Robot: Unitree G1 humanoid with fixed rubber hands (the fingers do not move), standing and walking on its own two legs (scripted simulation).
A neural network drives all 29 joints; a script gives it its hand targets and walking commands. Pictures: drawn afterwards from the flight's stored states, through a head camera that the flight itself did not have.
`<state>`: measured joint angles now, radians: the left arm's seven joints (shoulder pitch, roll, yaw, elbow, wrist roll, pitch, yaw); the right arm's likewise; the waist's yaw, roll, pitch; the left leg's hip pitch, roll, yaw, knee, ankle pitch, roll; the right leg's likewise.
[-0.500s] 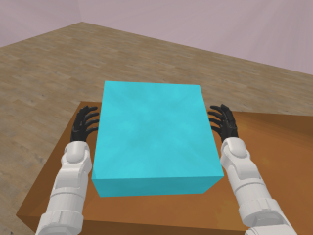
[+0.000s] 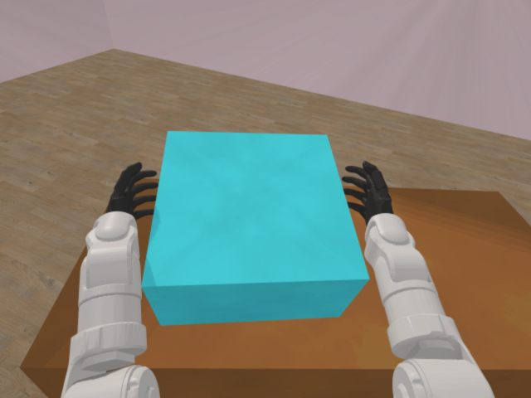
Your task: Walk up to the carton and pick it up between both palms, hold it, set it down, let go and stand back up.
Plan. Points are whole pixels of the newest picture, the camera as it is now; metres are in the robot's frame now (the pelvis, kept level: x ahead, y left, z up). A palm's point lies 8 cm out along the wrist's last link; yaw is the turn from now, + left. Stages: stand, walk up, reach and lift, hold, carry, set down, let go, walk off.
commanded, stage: reach and lift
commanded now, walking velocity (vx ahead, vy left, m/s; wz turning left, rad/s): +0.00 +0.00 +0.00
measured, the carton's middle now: (251, 221) +0.41 +0.01 +0.08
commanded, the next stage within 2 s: hold in 1.00 s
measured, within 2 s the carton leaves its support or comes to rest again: neither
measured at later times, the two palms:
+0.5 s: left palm (133, 208) +0.37 +0.19 +0.15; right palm (384, 209) +0.36 -0.19 +0.16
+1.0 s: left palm (124, 217) +0.34 +0.19 +0.16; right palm (387, 214) +0.34 -0.19 +0.16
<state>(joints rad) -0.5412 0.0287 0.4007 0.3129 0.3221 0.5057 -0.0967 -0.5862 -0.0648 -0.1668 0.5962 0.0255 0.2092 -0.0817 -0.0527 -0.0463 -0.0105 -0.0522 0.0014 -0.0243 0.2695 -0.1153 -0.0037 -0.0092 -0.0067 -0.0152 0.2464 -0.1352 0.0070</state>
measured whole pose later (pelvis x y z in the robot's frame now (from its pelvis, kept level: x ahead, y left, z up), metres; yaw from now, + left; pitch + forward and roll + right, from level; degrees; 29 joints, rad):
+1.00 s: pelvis +0.00 +0.00 +0.00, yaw +0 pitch -10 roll +0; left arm -0.43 0.00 0.35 0.07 0.32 0.62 -0.09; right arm -0.51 -0.09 -0.09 0.42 0.09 0.21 -0.10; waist -0.07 -0.02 0.06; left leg 0.03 0.01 -0.02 0.28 -0.13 -0.01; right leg 0.08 -0.01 -0.03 0.24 -0.15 0.00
